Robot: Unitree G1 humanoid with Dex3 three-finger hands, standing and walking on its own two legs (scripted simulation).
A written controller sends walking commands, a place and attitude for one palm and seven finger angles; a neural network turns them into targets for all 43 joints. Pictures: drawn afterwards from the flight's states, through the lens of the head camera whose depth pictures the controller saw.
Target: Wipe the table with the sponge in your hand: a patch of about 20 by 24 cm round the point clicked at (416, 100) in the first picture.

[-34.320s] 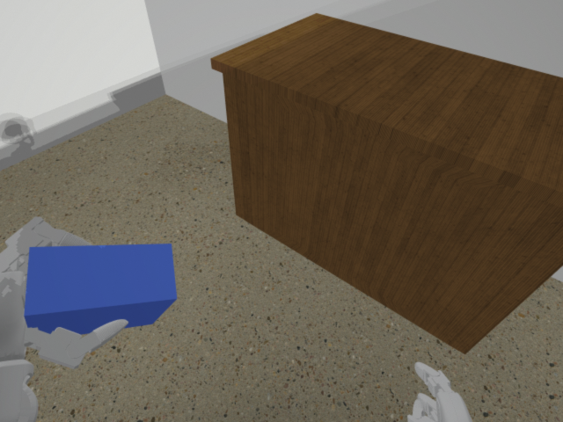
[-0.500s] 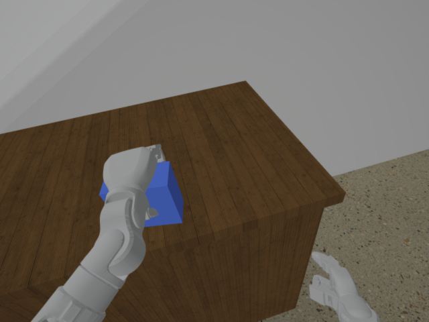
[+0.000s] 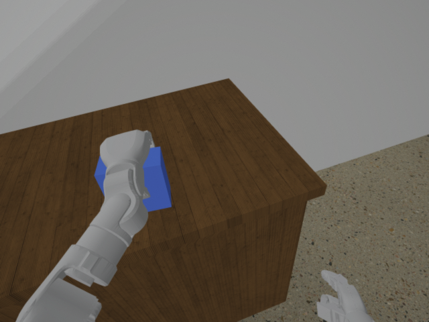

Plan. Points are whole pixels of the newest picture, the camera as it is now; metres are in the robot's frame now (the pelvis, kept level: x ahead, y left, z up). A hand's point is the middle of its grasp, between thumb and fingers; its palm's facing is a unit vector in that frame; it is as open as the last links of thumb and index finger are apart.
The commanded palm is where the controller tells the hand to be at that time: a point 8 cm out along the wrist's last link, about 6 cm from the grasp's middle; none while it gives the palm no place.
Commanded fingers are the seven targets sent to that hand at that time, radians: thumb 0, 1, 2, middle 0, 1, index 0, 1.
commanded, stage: wipe forward along the third lane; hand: left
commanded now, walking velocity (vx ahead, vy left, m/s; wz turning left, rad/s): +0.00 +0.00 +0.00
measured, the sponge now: (139, 189) +0.36 +0.20 +0.08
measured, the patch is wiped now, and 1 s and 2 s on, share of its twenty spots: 0.95 1.00 1.00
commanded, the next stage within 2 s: wipe back along the third lane in 1.12 s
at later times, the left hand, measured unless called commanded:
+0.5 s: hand (137, 153) +0.41 +0.21 +0.14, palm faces -0.02 -0.04 -1.00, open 10.3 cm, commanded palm +0.39 +0.23 +0.16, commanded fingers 0.00 0.10 1.30 -1.20 -1.60 -1.20 -1.60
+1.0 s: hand (131, 138) +0.46 +0.24 +0.14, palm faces -0.05 +0.00 -1.00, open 10.4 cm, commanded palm +0.44 +0.25 +0.16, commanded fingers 0.00 0.10 1.30 -1.20 -1.60 -1.20 -1.60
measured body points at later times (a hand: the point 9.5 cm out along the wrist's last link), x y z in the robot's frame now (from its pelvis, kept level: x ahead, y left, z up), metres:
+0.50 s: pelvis +0.00 +0.00 +0.00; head -0.01 -0.04 +0.45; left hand +0.41 +0.21 +0.19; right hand +0.16 -0.24 -0.12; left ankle +0.01 +0.15 -0.74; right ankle +0.01 -0.05 -0.74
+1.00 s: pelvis +0.01 +0.02 +0.00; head +0.02 -0.01 +0.45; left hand +0.46 +0.24 +0.19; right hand +0.13 -0.24 -0.13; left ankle +0.01 +0.15 -0.74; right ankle +0.01 -0.05 -0.74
